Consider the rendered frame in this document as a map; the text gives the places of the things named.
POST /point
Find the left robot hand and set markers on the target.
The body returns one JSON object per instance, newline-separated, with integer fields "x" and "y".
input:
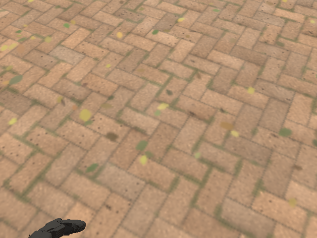
{"x": 58, "y": 228}

